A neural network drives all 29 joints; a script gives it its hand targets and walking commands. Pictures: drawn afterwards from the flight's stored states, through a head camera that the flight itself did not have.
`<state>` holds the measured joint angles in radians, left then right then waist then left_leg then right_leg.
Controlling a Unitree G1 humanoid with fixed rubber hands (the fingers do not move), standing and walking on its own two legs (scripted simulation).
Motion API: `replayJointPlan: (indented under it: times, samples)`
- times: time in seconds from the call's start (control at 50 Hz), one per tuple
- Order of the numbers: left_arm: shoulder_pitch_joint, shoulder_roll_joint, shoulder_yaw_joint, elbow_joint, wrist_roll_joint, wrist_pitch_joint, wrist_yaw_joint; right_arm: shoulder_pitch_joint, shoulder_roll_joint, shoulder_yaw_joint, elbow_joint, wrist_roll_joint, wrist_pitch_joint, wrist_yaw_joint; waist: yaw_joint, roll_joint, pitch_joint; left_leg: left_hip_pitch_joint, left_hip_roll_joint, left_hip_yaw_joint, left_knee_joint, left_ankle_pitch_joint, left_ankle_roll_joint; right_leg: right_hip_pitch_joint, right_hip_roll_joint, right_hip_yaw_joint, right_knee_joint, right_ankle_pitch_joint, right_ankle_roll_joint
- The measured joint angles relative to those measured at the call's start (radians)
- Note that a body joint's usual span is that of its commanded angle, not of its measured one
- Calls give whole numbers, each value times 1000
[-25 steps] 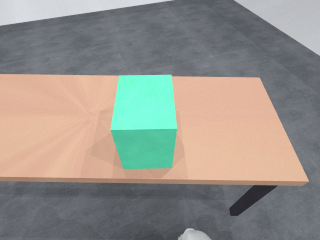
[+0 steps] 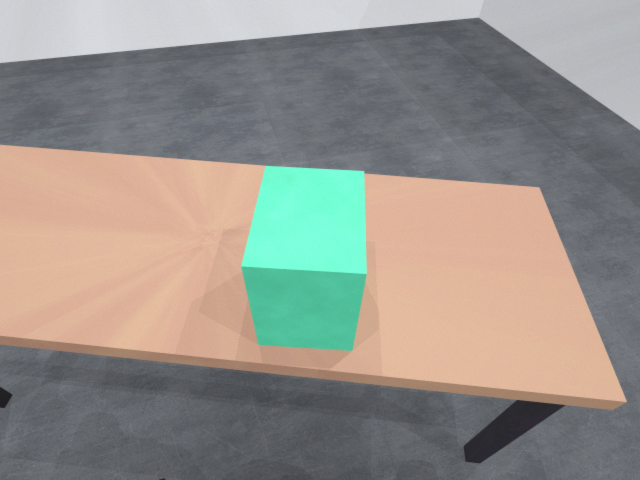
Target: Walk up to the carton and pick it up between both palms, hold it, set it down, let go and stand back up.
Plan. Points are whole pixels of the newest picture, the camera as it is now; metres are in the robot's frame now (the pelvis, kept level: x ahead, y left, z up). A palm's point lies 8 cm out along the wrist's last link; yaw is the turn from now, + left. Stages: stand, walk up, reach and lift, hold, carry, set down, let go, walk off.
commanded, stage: walk up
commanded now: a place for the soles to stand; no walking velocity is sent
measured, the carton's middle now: (309, 260) +0.47 +0.02 -0.05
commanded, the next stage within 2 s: none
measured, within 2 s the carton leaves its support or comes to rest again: neither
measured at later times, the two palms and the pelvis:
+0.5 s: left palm out of the picture +0.03 +0.29 -0.14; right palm out of the picture +0.00 -0.24 -0.12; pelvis -0.07 +0.01 -0.01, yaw -1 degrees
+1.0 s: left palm out of the picture -0.01 +0.23 -0.13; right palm out of the picture -0.06 -0.22 -0.13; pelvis -0.07 +0.00 +0.01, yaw -5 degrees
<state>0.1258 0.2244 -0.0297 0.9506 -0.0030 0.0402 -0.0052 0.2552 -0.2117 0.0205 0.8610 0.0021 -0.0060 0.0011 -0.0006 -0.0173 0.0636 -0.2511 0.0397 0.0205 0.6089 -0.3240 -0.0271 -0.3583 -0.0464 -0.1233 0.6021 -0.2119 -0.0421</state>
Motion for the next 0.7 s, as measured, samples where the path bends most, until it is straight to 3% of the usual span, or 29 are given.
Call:
replayJointPlan:
  times: [0.16,0.26,0.36,0.38,0.44,0.5,0.54,0.58,0.62,0.64,0.7]
  samples:
    - [68,11,6,49,1,-1,-3,17,1,4,38,-1,-3,2,15,10,6,-6,-6,-5,-31,30,6,5,-4,-6,-47,35,5]
    - [61,25,27,23,5,8,1,-19,-24,-16,23,-2,12,-12,18,21,54,-65,-3,-5,45,17,9,-39,-4,-4,-6,44,2]
    - [24,45,48,-13,7,45,8,-41,-42,-39,-12,-1,28,-23,14,12,78,-124,-14,0,125,0,37,-88,-18,3,49,48,8]
    - [17,50,51,-19,9,51,8,-40,-41,-43,-20,-1,29,-23,12,5,79,-129,-16,4,129,5,35,-100,-20,9,67,25,10]
    - [6,65,62,-39,24,62,9,-40,-27,-51,-27,-5,34,-32,-5,-1,76,-146,-7,2,121,27,40,-168,37,88,287,-221,35]
    - [10,75,75,-62,28,49,10,-44,-11,-54,-25,-18,43,-45,-8,-21,70,-145,-6,11,74,67,37,-181,70,149,459,-269,53]
    - [27,72,78,-71,28,36,6,-48,-7,-54,-30,-28,41,-42,-6,-26,56,-149,-3,22,52,86,31,-136,65,156,430,-278,63]
    - [53,64,75,-77,23,26,0,-54,-8,-52,-37,-35,38,-35,-3,-22,37,-161,7,36,53,89,24,-53,50,149,288,-276,63]
    - [80,44,72,-78,17,12,-5,-66,-17,-48,-39,-43,40,-24,2,5,26,-182,35,41,94,71,15,21,61,139,129,-180,43]
    - [90,28,68,-75,16,6,-7,-72,-23,-46,-34,-43,42,-19,-4,29,30,-188,48,27,122,31,18,29,78,130,121,-156,29]
    - [126,-12,52,-65,5,-2,-2,-50,-24,-36,-23,-34,49,-14,-4,42,5,-194,10,-21,190,-151,28,33,79,133,114,-154,10]
